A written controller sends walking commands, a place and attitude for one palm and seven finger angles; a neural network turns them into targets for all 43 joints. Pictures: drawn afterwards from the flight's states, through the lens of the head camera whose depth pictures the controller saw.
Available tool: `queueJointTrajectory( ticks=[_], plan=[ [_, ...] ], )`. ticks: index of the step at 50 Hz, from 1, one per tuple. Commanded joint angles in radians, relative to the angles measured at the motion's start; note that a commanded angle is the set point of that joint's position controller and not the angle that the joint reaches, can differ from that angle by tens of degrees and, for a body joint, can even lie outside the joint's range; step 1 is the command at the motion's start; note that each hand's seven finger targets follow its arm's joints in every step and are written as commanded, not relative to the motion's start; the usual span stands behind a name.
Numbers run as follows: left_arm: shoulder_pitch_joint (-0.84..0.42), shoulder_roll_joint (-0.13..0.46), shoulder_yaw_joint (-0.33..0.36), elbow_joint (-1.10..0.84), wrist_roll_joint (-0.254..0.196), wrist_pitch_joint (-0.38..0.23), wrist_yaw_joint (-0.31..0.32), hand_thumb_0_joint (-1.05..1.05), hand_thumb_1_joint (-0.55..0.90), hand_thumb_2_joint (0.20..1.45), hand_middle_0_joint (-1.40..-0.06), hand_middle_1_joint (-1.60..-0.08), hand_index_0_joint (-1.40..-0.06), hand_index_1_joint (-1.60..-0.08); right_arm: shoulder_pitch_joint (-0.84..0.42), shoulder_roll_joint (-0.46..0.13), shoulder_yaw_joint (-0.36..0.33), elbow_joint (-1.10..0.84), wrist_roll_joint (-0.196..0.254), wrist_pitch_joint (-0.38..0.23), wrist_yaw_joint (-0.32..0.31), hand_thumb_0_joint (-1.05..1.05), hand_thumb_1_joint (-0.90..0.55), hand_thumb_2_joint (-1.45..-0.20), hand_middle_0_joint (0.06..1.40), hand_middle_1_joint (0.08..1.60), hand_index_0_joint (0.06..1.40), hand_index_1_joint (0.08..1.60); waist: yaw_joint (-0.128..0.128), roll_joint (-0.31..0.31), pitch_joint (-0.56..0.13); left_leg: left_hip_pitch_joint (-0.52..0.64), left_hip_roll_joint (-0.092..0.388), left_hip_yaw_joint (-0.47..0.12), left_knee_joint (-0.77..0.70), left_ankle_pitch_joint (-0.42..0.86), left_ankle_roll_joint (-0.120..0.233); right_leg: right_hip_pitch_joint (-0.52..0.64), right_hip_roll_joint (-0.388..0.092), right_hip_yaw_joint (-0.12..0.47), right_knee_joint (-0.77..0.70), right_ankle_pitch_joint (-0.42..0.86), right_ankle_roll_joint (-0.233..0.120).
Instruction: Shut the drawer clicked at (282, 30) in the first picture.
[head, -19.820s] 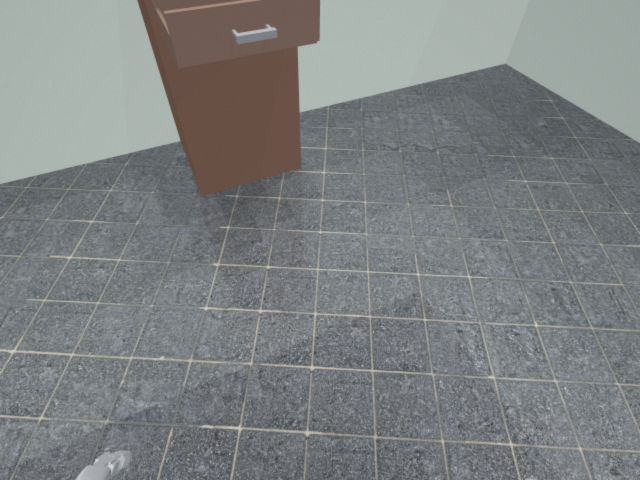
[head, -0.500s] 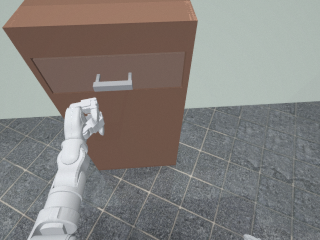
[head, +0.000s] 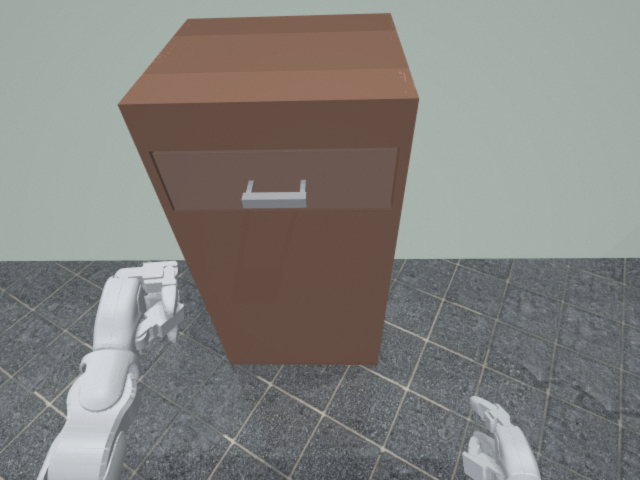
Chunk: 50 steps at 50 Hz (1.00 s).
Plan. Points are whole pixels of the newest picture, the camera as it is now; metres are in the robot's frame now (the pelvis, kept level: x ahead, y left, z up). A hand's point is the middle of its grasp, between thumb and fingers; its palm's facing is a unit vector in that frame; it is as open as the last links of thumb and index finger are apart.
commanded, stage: draw the hand back to the body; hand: left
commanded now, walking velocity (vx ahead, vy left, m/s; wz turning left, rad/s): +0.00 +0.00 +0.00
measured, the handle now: (275, 192) +0.60 +0.15 +0.01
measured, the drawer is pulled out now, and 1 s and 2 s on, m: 0.00 0.00 0.00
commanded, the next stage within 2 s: step back with the hand held close in 0.58 s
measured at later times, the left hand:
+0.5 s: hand (54, 352) +0.18 +0.26 +0.17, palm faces +0.41 -0.82 -0.40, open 3.3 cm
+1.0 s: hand (82, 350) +0.20 +0.25 +0.15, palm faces +0.26 -0.83 -0.49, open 3.2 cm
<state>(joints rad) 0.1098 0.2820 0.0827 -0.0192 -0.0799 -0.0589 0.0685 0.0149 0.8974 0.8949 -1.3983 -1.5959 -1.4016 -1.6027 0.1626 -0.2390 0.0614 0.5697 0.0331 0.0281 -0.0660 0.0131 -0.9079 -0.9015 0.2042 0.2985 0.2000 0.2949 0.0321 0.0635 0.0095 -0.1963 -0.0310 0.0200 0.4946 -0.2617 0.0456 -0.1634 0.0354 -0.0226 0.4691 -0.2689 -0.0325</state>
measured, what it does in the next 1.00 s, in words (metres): stands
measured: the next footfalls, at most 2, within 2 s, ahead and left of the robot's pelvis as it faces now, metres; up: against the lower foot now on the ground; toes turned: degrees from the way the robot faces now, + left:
right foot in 1.68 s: -0.12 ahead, -0.10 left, +0.00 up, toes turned +7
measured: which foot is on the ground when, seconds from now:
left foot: down 0.00-1.00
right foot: down 0.00-1.00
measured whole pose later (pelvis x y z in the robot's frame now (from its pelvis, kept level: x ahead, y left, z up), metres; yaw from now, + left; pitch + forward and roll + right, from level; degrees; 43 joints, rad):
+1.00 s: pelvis +0.00 +0.02 +0.01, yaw -1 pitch +1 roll -1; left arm 0.62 0.37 0.32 -0.51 -0.06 -0.16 0.08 0.01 0.89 0.89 -1.40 -1.60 -1.40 -1.60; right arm 0.16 -0.25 -0.02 0.56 0.00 0.03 -0.06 0.01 -0.91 -0.90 0.21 0.30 0.20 0.30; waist 0.00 0.06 0.03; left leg -0.23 -0.05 0.04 0.41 -0.21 0.07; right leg -0.20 0.02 0.00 0.39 -0.21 0.00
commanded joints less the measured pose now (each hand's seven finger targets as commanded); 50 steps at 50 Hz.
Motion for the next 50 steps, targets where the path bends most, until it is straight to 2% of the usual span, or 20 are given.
queueJointTrajectory(
  ticks=[1, 3, 9, 12, 16, 20, 21, 23, 26, 32, 35, 36, 37, 38, 40, 43, 45, 48, 49, 50],
  plan=[
    [-0.144, 0.167, 0.112, -0.352, 0.0, -0.074, 0.025, 0.0, 0.9, 0.9, -1.4, -1.6, -1.4, -1.6, -0.137, -0.098, -0.037, -0.148, -0.013, -0.076, -0.014, 0.0, -0.9, -0.9, 0.2, 0.3, 0.2, 0.3, 0.001, -0.027, -0.138, 0.133, 0.04, -0.053, -0.129, 0.113, 0.001, 0.028, -0.029, 0.035, -0.134, 0.11, 0.0],
    [-0.086, 0.167, 0.126, -0.404, 0.003, -0.078, 0.026, 0.0, 0.9, 0.9, -1.4, -1.6, -1.4, -1.6, -0.141, -0.097, -0.039, -0.144, -0.017, -0.085, -0.011, 0.0, -0.9, -0.9, 0.2, 0.3, 0.2, 0.3, 0.006, -0.008, -0.12, 0.147, 0.042, -0.054, -0.142, 0.139, -0.002, 0.037, -0.027, 0.032, -0.142, 0.132, -0.003],
    [0.15, 0.188, 0.203, -0.485, 0.001, -0.08, 0.023, 0.0, 0.9, 0.9, -1.4, -1.6, -1.4, -1.6, -0.135, -0.101, -0.053, -0.129, -0.031, -0.102, -0.002, 0.0, -0.9, -0.9, 0.2, 0.3, 0.2, 0.3, 0.025, -0.047, -0.08, 0.144, 0.046, -0.051, -0.151, 0.21, -0.006, 0.072, -0.021, 0.027, -0.161, 0.189, -0.004],
    [0.206, 0.186, 0.223, -0.58, 0.001, -0.089, 0.024, 0.0, 0.9, 0.9, -1.4, -1.6, -1.4, -1.6, -0.126, -0.098, -0.057, -0.135, -0.029, -0.108, 0.006, 0.0, -0.9, -0.9, 0.2, 0.3, 0.2, 0.3, 0.023, -0.006, -0.093, 0.147, 0.052, -0.055, -0.147, 0.239, -0.013, 0.085, -0.026, 0.026, -0.148, 0.209, -0.005],
    [0.303, 0.221, 0.286, -0.635, -0.002, -0.089, 0.032, 0.0, 0.9, 0.9, -1.4, -1.6, -1.4, -1.6, -0.12, -0.1, -0.063, -0.136, -0.03, -0.121, 0.004, 0.0, -0.9, -0.9, 0.2, 0.3, 0.2, 0.3, 0.033, -0.029, -0.078, 0.132, 0.056, -0.059, -0.141, 0.253, -0.015, 0.086, -0.024, 0.027, -0.148, 0.218, -0.003],
    [0.352, 0.24, 0.327, -0.697, -0.002, -0.095, 0.039, 0.0, 0.9, 0.9, -1.4, -1.6, -1.4, -1.6, -0.119, -0.101, -0.066, -0.134, -0.026, -0.137, -0.001, 0.0, -0.9, -0.9, 0.2, 0.3, 0.2, 0.3, 0.036, 0.011, -0.059, 0.131, 0.06, -0.061, -0.135, 0.234, -0.021, 0.066, -0.024, 0.032, -0.155, 0.195, -0.003],
    [0.353, 0.209, 0.299, -0.679, 0.002, -0.093, 0.039, 0.0, 0.9, 0.9, -1.4, -1.6, -1.4, -1.6, -0.114, -0.099, -0.064, -0.127, -0.028, -0.142, -0.001, 0.0, -0.9, -0.9, 0.2, 0.3, 0.2, 0.3, 0.029, 0.017, -0.034, 0.124, 0.059, -0.064, -0.138, 0.222, -0.022, 0.053, -0.025, 0.029, -0.148, 0.18, -0.004],
    [0.34, 0.176, 0.268, -0.649, 0.006, -0.089, 0.039, 0.0, 0.9, 0.9, -1.4, -1.6, -1.4, -1.6, -0.108, -0.104, -0.068, -0.118, -0.029, -0.144, -0.001, 0.0, -0.9, -0.9, 0.2, 0.3, 0.2, 0.3, 0.018, -0.027, 0.007, 0.121, 0.061, -0.067, -0.141, 0.199, -0.017, 0.021, -0.023, 0.025, -0.156, 0.153, -0.002],
    [0.297, 0.178, 0.26, -0.643, 0.013, -0.087, 0.046, 0.0, 0.9, 0.9, -1.4, -1.6, -1.4, -1.6, -0.101, -0.109, -0.069, -0.111, -0.031, -0.15, -0.006, 0.0, -0.9, -0.9, 0.2, 0.3, 0.2, 0.3, 0.016, -0.02, 0.014, 0.12, 0.061, -0.08, -0.153, 0.156, -0.016, 0.015, -0.025, 0.024, -0.155, 0.118, -0.001],
    [0.314, 0.213, 0.299, -0.68, 0.011, -0.092, 0.056, 0.0, 0.9, 0.9, -1.4, -1.6, -1.4, -1.6, -0.106, -0.103, -0.064, -0.116, -0.036, -0.161, -0.016, 0.0, -0.9, -0.9, 0.2, 0.3, 0.2, 0.3, 0.039, -0.018, -0.069, 0.131, 0.053, -0.075, -0.142, 0.208, -0.017, 0.075, -0.029, 0.03, -0.141, 0.166, -0.006],
    [0.317, 0.216, 0.301, -0.703, 0.011, -0.088, 0.055, 0.0, 0.9, 0.9, -1.4, -1.6, -1.4, -1.6, -0.106, -0.1, -0.061, -0.114, -0.037, -0.168, -0.015, 0.0, -0.9, -0.9, 0.2, 0.3, 0.2, 0.3, 0.04, 0.03, -0.078, 0.14, 0.056, -0.073, -0.137, 0.256, -0.025, 0.085, -0.03, 0.032, -0.134, 0.206, -0.006],
    [0.181, 0.378, 0.467, -0.802, 0.013, -0.142, 0.063, 0.0, 0.9, 0.9, -1.4, -1.6, -1.4, -1.6, -0.117, -0.125, -0.067, -0.155, -0.032, -0.146, -0.012, 0.0, -0.9, -0.9, 0.2, 0.3, 0.2, 0.3, -0.007, 0.036, -0.002, 0.048, 0.067, -0.099, -0.12, 0.177, 0.013, 0.009, -0.07, 0.151, -0.174, 0.256, -0.006],
    [0.308, 0.294, 0.419, -0.683, 0.011, -0.149, 0.053, 0.0, 0.9, 0.9, -1.4, -1.6, -1.4, -1.6, -0.107, -0.107, -0.069, -0.124, -0.04, -0.133, -0.013, 0.0, -0.9, -0.9, 0.2, 0.3, 0.2, 0.3, -0.01, -0.011, 0.021, 0.04, 0.059, -0.103, -0.105, 0.177, 0.014, -0.015, -0.094, 0.15, -0.185, 0.265, -0.011],
    [0.375, 0.25, 0.376, -0.641, 0.015, -0.145, 0.045, 0.0, 0.9, 0.9, -1.4, -1.6, -1.4, -1.6, -0.107, -0.109, -0.075, -0.124, -0.042, -0.121, -0.006, 0.0, -0.9, -0.9, 0.2, 0.3, 0.2, 0.3, -0.012, -0.048, 0.026, 0.05, 0.062, -0.1, -0.099, 0.203, 0.014, -0.032, -0.098, 0.156, -0.19, 0.281, -0.008],
    [0.42, 0.213, 0.347, -0.625, 0.017, -0.153, 0.035, 0.0, 0.9, 0.9, -1.4, -1.6, -1.4, -1.6, -0.101, -0.112, -0.083, -0.132, -0.042, -0.101, 0.0, 0.0, -0.9, -0.9, 0.2, 0.3, 0.2, 0.3, -0.018, -0.042, -0.009, 0.058, 0.068, -0.093, -0.098, 0.284, 0.008, -0.023, -0.098, 0.127, -0.169, 0.327, 0.0],
    [0.489, 0.2, 0.334, -0.627, 0.015, -0.157, 0.031, 0.0, 0.9, 0.9, -1.4, -1.6, -1.4, -1.6, -0.086, -0.117, -0.102, -0.146, -0.036, -0.073, 0.004, 0.0, -0.9, -0.9, 0.2, 0.3, 0.2, 0.3, -0.022, -0.06, -0.108, 0.091, 0.085, -0.083, -0.098, 0.399, 0.009, 0.002, -0.087, 0.084, -0.125, 0.378, 0.022],
    [0.531, 0.222, 0.361, -0.64, 0.013, -0.163, 0.035, 0.0, 0.9, 0.9, -1.4, -1.6, -1.4, -1.6, -0.092, -0.114, -0.107, -0.157, -0.033, -0.062, 0.001, 0.0, -0.9, -0.9, 0.2, 0.3, 0.2, 0.3, -0.016, -0.049, -0.164, 0.095, 0.094, -0.08, -0.099, 0.463, 0.008, 0.022, -0.081, 0.068, -0.095, 0.406, 0.03],
    [0.555, 0.267, 0.406, -0.697, 0.005, -0.17, 0.046, 0.0, 0.9, 0.9, -1.4, -1.6, -1.4, -1.6, -0.095, -0.109, -0.114, -0.183, -0.025, -0.046, -0.003, 0.0, -0.9, -0.9, 0.2, 0.3, 0.2, 0.3, -0.011, -0.085, -0.214, 0.06, 0.098, -0.079, -0.09, 0.482, 0.01, 0.053, -0.08, 0.062, -0.062, 0.443, 0.039],
    [0.545, 0.296, 0.426, -0.737, 0.004, -0.174, 0.051, 0.0, 0.9, 0.9, -1.4, -1.6, -1.4, -1.6, -0.101, -0.115, -0.115, -0.193, -0.024, -0.046, -0.008, 0.0, -0.9, -0.9, 0.2, 0.3, 0.2, 0.3, -0.008, -0.055, -0.239, 0.043, 0.1, -0.081, -0.083, 0.488, 0.011, 0.075, -0.081, 0.066, -0.044, 0.464, 0.041],
    [0.56, 0.288, 0.423, -0.738, 0.003, -0.174, 0.054, 0.0, 0.9, 0.9, -1.4, -1.6, -1.4, -1.6, -0.095, -0.107, -0.113, -0.197, -0.02, -0.046, -0.01, 0.0, -0.9, -0.9, 0.2, 0.3, 0.2, 0.3, -0.008, -0.051, -0.24, 0.033, 0.102, -0.085, -0.084, 0.484, 0.011, 0.076, -0.08, 0.065, -0.031, 0.461, 0.041]
  ],
)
